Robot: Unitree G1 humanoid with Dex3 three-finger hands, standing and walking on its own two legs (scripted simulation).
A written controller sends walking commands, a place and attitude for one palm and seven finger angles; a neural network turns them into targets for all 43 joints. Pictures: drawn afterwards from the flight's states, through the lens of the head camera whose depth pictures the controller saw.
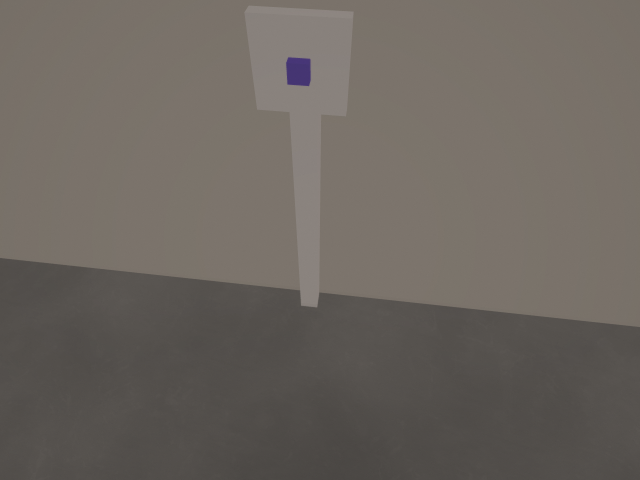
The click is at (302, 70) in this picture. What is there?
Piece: button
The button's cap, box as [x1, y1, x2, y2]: [286, 57, 310, 85]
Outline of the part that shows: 288,57 286,62 287,84 308,85 310,80 309,59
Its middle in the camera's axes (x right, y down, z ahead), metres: -0.04 -0.30 +0.70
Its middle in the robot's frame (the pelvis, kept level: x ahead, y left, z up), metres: +0.75 +0.08 +0.13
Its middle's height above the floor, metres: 0.91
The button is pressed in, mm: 0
